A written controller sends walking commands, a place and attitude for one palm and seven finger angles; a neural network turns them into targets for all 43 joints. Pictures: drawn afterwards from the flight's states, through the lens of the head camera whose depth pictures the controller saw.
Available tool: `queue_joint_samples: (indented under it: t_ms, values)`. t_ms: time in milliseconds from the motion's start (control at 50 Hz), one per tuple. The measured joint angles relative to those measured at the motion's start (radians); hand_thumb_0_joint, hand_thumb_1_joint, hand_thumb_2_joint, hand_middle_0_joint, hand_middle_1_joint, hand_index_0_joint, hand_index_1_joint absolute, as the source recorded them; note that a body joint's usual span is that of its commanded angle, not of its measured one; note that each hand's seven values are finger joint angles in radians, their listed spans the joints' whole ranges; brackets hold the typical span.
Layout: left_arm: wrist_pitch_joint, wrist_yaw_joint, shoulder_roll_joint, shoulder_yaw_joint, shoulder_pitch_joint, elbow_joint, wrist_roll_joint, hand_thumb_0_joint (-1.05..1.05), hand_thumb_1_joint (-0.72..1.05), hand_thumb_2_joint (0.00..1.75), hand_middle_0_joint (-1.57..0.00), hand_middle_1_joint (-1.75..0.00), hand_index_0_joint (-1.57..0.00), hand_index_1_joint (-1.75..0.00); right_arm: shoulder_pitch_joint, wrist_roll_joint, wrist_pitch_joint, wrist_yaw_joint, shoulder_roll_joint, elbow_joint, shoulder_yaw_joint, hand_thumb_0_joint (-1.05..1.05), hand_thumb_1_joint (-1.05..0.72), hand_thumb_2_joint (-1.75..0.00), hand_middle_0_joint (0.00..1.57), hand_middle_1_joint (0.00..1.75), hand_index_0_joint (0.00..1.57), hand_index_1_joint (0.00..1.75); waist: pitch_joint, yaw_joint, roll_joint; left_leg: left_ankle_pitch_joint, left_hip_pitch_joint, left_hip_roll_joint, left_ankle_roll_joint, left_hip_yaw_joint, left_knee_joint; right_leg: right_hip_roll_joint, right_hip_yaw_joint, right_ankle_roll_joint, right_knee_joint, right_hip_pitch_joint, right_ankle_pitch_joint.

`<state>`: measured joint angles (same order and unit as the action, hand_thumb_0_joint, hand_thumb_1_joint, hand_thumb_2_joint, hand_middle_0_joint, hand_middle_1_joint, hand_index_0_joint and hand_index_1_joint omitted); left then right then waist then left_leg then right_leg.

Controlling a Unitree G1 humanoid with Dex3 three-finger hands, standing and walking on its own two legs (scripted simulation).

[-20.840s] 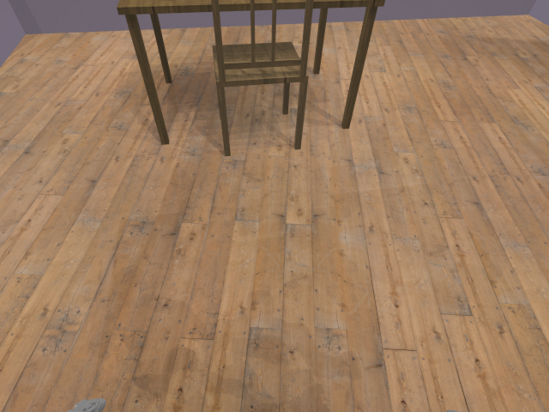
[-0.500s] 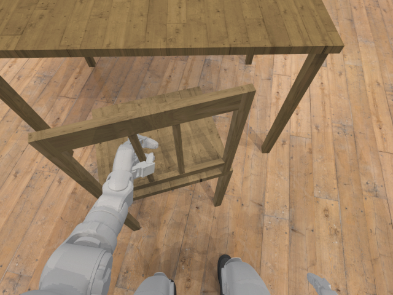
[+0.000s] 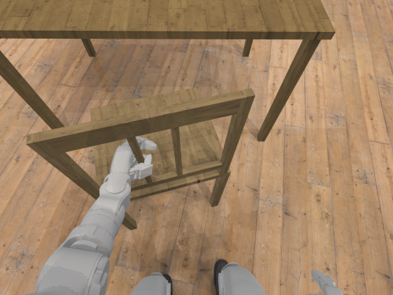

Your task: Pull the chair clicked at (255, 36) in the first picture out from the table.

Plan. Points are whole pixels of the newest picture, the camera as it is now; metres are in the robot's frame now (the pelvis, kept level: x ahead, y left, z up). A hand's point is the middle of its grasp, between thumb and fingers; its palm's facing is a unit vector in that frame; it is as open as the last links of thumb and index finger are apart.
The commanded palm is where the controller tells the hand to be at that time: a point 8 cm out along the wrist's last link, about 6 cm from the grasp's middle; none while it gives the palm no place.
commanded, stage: step backward, pulling the chair out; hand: left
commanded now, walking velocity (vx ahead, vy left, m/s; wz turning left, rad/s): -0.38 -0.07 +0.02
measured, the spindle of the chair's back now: (141, 161) +0.41 +0.13 -0.09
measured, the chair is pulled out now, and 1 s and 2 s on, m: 0.28 0.49 0.62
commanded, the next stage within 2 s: stop walking, hand still on the chair in 1.14 s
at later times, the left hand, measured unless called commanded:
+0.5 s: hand (140, 212) +0.28 +0.12 -0.06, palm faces -0.03 -0.99 -0.17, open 4.9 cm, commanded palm +0.28 +0.17 -0.06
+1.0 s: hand (133, 265) +0.18 +0.12 -0.06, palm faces +0.01 -0.98 -0.19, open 4.9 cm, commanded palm +0.17 +0.17 -0.06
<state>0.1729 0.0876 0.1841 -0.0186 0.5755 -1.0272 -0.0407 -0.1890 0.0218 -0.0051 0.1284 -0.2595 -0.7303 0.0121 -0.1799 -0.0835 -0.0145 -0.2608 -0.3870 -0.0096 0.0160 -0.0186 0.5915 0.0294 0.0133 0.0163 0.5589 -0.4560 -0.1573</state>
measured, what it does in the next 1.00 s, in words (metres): walks backwards: right foot, then left foot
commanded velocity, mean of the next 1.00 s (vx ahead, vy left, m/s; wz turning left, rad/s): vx -0.38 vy -0.01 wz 0.02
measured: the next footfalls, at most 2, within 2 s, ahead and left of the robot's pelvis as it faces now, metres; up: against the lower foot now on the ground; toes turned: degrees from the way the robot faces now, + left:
right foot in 0.50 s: -0.02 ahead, -0.14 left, +0.00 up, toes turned +0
left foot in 0.74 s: -0.14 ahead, +0.12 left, +0.00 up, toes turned +1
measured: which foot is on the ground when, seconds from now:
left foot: down 0.00-0.62, up 0.64-0.72, down 0.74-1.00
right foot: down 0.00-0.36, up 0.38-0.48, down 0.50-0.80, up 0.82-0.90, down 0.92-1.00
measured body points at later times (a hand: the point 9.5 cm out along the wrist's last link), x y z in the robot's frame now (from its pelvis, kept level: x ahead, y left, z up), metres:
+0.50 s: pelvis -0.09 -0.01 +0.00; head +0.00 +0.00 +0.44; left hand +0.28 +0.17 -0.05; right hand -0.01 -0.26 -0.13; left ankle -0.05 +0.12 -0.73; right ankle -0.06 -0.14 -0.73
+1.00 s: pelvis -0.20 -0.02 +0.00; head -0.11 -0.02 +0.44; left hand +0.17 +0.17 -0.05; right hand -0.12 -0.27 -0.14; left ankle -0.12 +0.12 -0.73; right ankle -0.14 -0.15 -0.73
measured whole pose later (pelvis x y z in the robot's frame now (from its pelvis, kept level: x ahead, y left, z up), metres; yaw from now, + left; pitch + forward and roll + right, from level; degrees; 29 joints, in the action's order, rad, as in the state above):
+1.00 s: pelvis -0.20 -0.02 +0.00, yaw -1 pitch +1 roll -2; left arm 0.21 0.08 0.21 -0.05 0.57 -1.11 -0.04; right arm -0.22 0.01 -0.06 0.10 -0.22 -0.78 0.00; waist -0.18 -0.04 0.02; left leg -0.21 -0.45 -0.07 0.03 -0.04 0.64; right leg -0.03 0.01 0.01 0.58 -0.39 -0.21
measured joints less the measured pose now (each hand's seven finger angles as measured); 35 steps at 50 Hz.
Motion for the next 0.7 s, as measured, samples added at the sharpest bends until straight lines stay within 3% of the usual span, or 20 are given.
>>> queue_joint_samples:
  t_ms: [80,120,180,280,320,340,380,440,500,540,620,700]
  values:
    - [0.012,-0.008,0.004,0.004,-0.021,0.008,0.007,0.01,0.76,0.80,-0.27,-1.20,-0.49,-1.45,-0.026,-0.013,-0.002,-0.018,0.024,0.021,-0.001,0.00,-0.90,-0.90,0.20,0.30,0.20,0.30,0.013,0.021,-0.004,0.008,-0.023,-0.006,0.005,0.002,0.009,-0.009,-0.007,-0.005,0.041,0.031,-0.096]
    - [0.022,-0.008,0.009,-0.008,-0.021,0.001,0.001,0.01,0.75,0.81,-0.28,-1.20,-0.49,-1.45,-0.015,-0.012,-0.006,-0.029,0.034,0.014,-0.006,0.00,-0.90,-0.90,0.20,0.30,0.20,0.30,-0.004,0.029,0.016,0.012,-0.028,-0.031,0.014,-0.002,0.020,-0.033,-0.001,-0.014,0.017,0.037,-0.060]
    - [0.034,-0.005,0.014,-0.031,-0.021,-0.020,-0.006,0.02,0.75,0.82,-0.29,-1.18,-0.49,-1.45,-0.002,0.001,-0.007,-0.031,0.047,0.005,-0.012,0.00,-0.90,-0.90,0.20,0.30,0.20,0.30,-0.012,0.015,0.041,0.023,-0.047,-0.052,0.028,-0.018,0.036,-0.053,0.017,-0.028,-0.001,0.037,-0.021]
    - [0.030,0.006,-0.009,-0.042,-0.011,-0.056,-0.006,0.02,0.75,0.81,-0.29,-1.17,-0.49,-1.45,0.001,0.008,-0.020,-0.015,0.018,-0.028,-0.013,0.00,-0.90,-0.90,0.20,0.30,0.20,0.30,0.009,-0.011,0.053,-0.181,-0.063,-0.010,0.022,-0.043,0.185,-0.031,0.032,-0.026,-0.001,0.009,0.000]
    - [0.018,0.008,-0.020,-0.028,-0.005,-0.055,0.001,0.02,0.75,0.81,-0.28,-1.18,-0.49,-1.45,-0.006,0.007,-0.026,-0.008,0.000,-0.039,-0.016,0.00,-0.90,-0.90,0.20,0.30,0.20,0.30,0.020,-0.019,0.053,-0.130,-0.018,-0.008,0.012,-0.036,0.100,-0.016,0.041,-0.015,-0.001,-0.004,0.012]
    - [0.013,0.008,-0.022,-0.018,0.000,-0.051,0.002,0.02,0.75,0.81,-0.27,-1.18,-0.49,-1.45,-0.007,0.008,-0.026,-0.005,-0.003,-0.044,-0.017,0.00,-0.90,-0.90,0.20,0.30,0.20,0.30,0.017,-0.018,0.042,-0.032,-0.011,-0.003,0.002,-0.029,0.061,-0.005,0.042,-0.009,-0.001,-0.007,0.018]
    - [0.007,0.006,-0.016,0.005,-0.004,-0.036,0.001,0.01,0.76,0.80,-0.26,-1.19,-0.49,-1.45,-0.015,0.007,-0.020,-0.002,0.001,-0.038,-0.015,0.00,-0.90,-0.90,0.20,0.30,0.20,0.30,0.012,0.003,0.011,0.008,-0.004,0.010,-0.010,-0.004,0.039,0.008,0.020,-0.001,0.006,-0.018,0.007]
    - [0.008,-0.002,-0.016,0.018,-0.019,-0.028,-0.007,0.01,0.76,0.80,-0.25,-1.19,-0.49,-1.45,-0.038,-0.003,-0.020,-0.004,0.010,-0.017,-0.011,0.00,-0.90,-0.90,0.20,0.30,0.20,0.30,0.015,0.020,0.016,0.002,-0.011,0.000,-0.013,0.000,0.026,-0.006,0.005,-0.004,0.105,-0.019,-0.132]
    - [0.022,-0.009,-0.011,0.015,-0.021,-0.049,0.001,0.02,0.76,0.80,-0.26,-1.20,-0.49,-1.45,-0.055,-0.009,-0.034,-0.020,0.035,-0.028,-0.012,0.00,-0.90,-0.90,0.20,0.30,0.20,0.30,0.025,0.037,0.016,0.012,-0.023,-0.012,-0.003,-0.006,0.029,-0.018,-0.007,-0.009,0.060,0.070,-0.070]
    - [0.034,-0.009,0.000,0.001,-0.012,-0.066,0.003,0.02,0.75,0.81,-0.28,-1.20,-0.49,-1.45,-0.038,-0.012,-0.040,-0.031,0.045,-0.042,-0.016,0.00,-0.90,-0.90,0.20,0.30,0.20,0.30,0.017,0.049,0.028,0.017,-0.036,-0.036,0.010,-0.006,0.039,-0.041,-0.008,-0.009,0.019,0.084,-0.093]
    - [0.044,-0.004,0.019,-0.043,0.004,-0.094,-0.010,0.02,0.75,0.82,-0.30,-1.18,-0.49,-1.45,-0.005,0.002,-0.046,-0.031,0.051,-0.048,-0.016,0.00,-0.90,-0.90,0.20,0.30,0.20,0.30,-0.004,0.023,0.055,0.051,-0.063,-0.062,0.026,-0.023,0.042,-0.067,0.007,-0.023,0.000,0.067,-0.039]
    - [0.034,0.006,0.011,-0.060,0.001,-0.102,-0.011,0.02,0.75,0.82,-0.30,-1.16,-0.49,-1.45,0.002,0.008,-0.049,-0.015,0.017,-0.054,-0.008,0.00,-0.90,-0.90,0.20,0.30,0.20,0.30,0.013,-0.008,0.057,-0.136,-0.075,-0.020,0.024,-0.046,0.162,-0.046,0.010,-0.020,0.015,0.029,-0.024]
